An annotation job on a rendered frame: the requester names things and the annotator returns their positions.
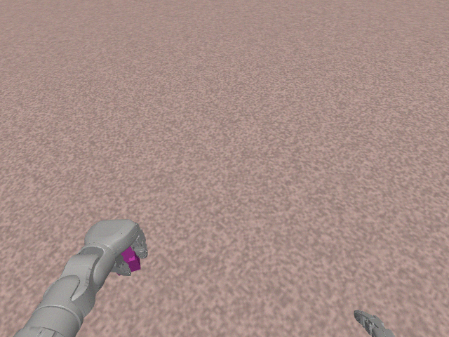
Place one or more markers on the left robot hand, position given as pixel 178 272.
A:
pixel 118 235

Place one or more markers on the right robot hand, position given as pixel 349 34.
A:
pixel 373 325

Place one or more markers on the left robot arm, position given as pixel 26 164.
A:
pixel 72 296

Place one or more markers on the cube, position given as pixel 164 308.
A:
pixel 131 258

